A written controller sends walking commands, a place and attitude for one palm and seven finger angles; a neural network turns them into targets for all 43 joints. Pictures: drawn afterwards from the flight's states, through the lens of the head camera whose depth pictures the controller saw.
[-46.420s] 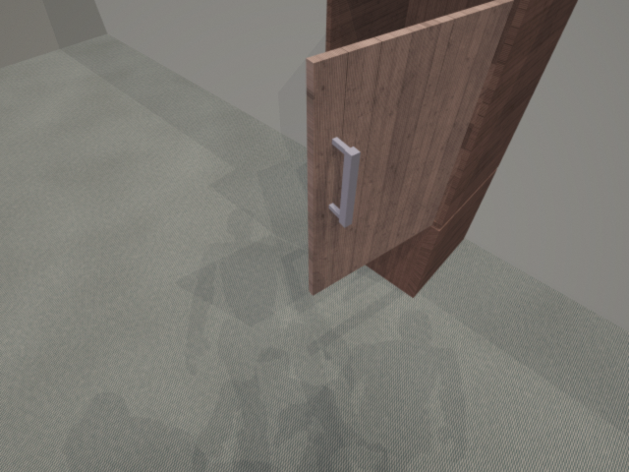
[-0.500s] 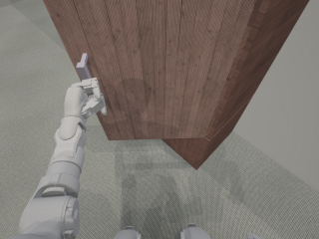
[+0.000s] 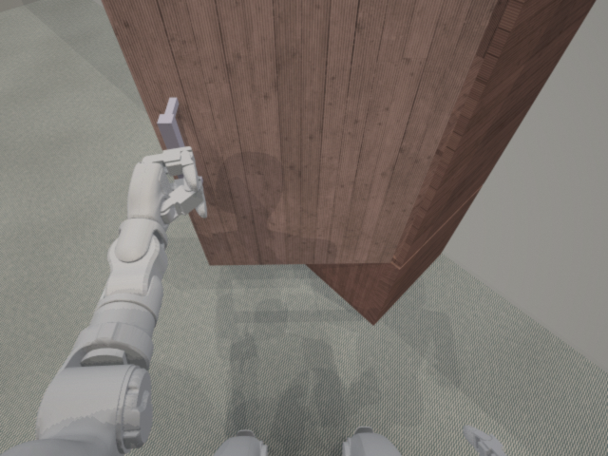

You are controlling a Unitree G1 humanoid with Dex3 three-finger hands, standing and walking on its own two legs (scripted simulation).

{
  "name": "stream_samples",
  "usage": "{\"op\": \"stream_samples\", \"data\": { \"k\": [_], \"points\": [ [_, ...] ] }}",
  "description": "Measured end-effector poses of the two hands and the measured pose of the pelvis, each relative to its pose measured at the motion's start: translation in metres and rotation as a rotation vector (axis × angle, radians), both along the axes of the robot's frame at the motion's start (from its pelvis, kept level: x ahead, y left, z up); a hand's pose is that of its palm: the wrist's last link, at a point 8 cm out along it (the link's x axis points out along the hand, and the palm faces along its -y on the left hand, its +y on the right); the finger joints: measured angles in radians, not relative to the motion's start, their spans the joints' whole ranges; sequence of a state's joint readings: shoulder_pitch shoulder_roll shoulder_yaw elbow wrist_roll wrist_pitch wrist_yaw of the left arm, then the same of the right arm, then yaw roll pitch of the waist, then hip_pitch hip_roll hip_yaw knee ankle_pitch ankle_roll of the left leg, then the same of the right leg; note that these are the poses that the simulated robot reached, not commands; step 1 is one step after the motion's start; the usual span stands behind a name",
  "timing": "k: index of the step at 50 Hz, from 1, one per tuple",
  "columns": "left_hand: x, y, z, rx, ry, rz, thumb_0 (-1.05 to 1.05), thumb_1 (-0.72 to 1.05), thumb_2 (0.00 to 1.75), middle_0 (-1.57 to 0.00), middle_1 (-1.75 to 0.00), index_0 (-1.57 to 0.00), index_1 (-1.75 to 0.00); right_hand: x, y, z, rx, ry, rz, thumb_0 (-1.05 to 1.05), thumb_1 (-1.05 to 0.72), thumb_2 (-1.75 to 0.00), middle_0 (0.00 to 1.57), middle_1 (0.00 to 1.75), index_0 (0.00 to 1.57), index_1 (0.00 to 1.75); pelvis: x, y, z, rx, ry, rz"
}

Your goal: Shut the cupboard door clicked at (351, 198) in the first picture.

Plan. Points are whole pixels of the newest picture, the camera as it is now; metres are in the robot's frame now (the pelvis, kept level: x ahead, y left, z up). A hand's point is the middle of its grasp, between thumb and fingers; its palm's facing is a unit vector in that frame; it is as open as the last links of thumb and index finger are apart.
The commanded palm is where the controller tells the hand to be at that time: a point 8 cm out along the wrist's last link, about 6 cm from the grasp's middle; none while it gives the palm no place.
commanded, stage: push the door shut along its arc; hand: left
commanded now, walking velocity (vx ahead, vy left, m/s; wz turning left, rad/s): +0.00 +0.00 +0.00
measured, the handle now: (185, 157) +0.51 +0.18 +0.08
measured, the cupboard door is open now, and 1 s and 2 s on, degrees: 47 30 23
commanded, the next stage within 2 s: pull the fist back off the door in 1.46 s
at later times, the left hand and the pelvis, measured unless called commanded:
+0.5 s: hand (204, 162) +0.49 +0.15 +0.09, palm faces -0.13 -0.99 -0.03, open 3.1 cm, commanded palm +0.49 +0.18 +0.09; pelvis -0.02 +0.00 -0.02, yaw +1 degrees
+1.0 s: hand (229, 130) +0.56 +0.12 +0.09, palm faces -0.26 -0.97 -0.01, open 3.1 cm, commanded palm +0.56 +0.15 +0.09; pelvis -0.01 +0.01 -0.03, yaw -1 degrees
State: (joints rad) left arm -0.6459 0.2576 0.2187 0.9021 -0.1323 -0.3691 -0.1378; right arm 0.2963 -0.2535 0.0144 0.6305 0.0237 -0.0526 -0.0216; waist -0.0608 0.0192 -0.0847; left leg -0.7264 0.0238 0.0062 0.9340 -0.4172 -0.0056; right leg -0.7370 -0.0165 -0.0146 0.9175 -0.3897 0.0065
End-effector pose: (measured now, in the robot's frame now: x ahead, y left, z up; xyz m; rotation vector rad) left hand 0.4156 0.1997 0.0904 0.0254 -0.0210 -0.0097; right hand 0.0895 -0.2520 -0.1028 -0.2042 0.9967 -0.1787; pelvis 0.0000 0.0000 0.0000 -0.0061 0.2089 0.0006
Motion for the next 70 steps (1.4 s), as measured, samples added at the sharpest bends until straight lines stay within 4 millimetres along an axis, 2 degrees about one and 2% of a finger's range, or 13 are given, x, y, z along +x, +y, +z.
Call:
{"op": "stream_samples", "data": {
  "k": [9, 18, 30, 38, 56, 66, 70],
  "points": [
    [0.017, 0.005, 0.005, 0.001, 0.008, -0.057, 0.02, 0.89, 0.90, -1.32, -1.50, -1.30, -1.50, -0.016, -0.004, -0.008, -0.016, 0.054, -0.004, 0.01, -0.91, -0.90, 0.20, 0.30, 0.20, 0.30, -0.004, 0.001, -0.006, -0.007, 0.024, 0.012],
    [0.036, 0.002, 0.005, 0.011, 0.020, -0.095, 0.02, 0.90, 0.90, -1.33, -1.50, -1.31, -1.50, -0.050, -0.008, -0.018, -0.031, 0.138, -0.029, 0.01, -0.91, -0.90, 0.20, 0.30, 0.20, 0.30, -0.011, 0.002, -0.014, -0.014, 0.058, 0.018],
    [0.076, -0.002, 0.005, 0.001, 0.042, -0.153, 0.01, 0.90, 0.90, -1.31, -1.50, -1.32, -1.50, -0.098, -0.012, -0.022, -0.063, 0.235, -0.085, 0.00, -0.91, -0.90, 0.20, 0.30, 0.20, 0.30, -0.017, 0.004, -0.026, -0.028, 0.125, 0.013],
    [0.099, -0.011, 0.005, 0.009, 0.049, -0.197, 0.01, 0.90, 0.90, -1.30, -1.50, -1.31, -1.50, -0.120, -0.007, -0.024, -0.062, 0.299, -0.115, 0.00, -0.91, -0.90, 0.20, 0.30, 0.20, 0.30, -0.015, 0.007, -0.030, -0.035, 0.164, 0.007],
    [0.148, -0.032, 0.005, 0.009, 0.080, -0.277, 0.01, 0.90, 0.90, -1.30, -1.50, -1.29, -1.50, -0.135, 0.008, -0.023, -0.057, 0.381, -0.166, 0.00, -0.90, -0.90, 0.20, 0.30, 0.20, 0.30, -0.004, 0.012, -0.036, -0.047, 0.225, -0.006],
    [0.176, -0.064, 0.007, -0.016, 0.085, -0.346, 0.01, 0.90, 0.90, -1.30, -1.50, -1.30, -1.50, -0.142, 0.009, -0.023, -0.074, 0.414, -0.198, 0.00, -0.90, -0.90, 0.20, 0.30, 0.20, 0.30, 0.002, 0.012, -0.041, -0.051, 0.263, -0.014],
    [0.184, -0.068, 0.007, -0.003, 0.075, -0.350, 0.01, 0.90, 0.91, -1.30, -1.50, -1.29, -1.50, -0.146, 0.011, -0.024, -0.066, 0.428, -0.219, 0.00, -0.90, -0.90, 0.20, 0.30, 0.20, 0.30, 0.005, 0.012, -0.043, -0.048, 0.274, -0.022]
  ]
}}
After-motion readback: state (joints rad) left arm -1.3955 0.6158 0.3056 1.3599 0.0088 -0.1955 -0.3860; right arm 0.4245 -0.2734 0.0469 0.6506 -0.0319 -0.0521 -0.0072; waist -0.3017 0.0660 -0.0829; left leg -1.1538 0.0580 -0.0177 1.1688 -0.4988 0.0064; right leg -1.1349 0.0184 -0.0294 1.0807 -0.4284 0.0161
